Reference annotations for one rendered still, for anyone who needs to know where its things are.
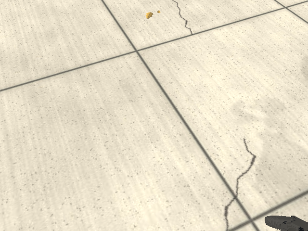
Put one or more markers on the right robot hand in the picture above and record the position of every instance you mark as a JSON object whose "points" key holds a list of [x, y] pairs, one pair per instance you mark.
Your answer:
{"points": [[284, 223]]}

